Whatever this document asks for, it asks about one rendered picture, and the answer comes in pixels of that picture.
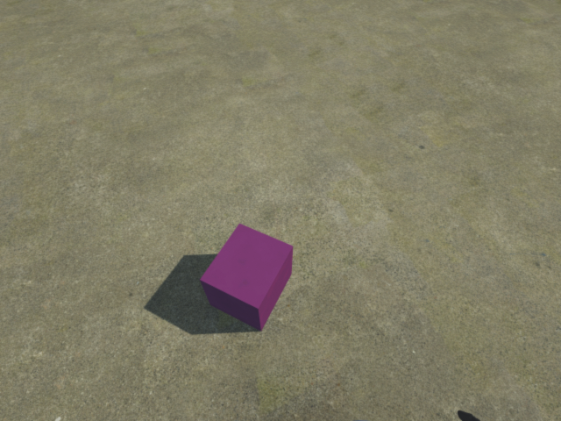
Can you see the carton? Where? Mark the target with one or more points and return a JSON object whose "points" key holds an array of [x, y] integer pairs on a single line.
{"points": [[246, 278]]}

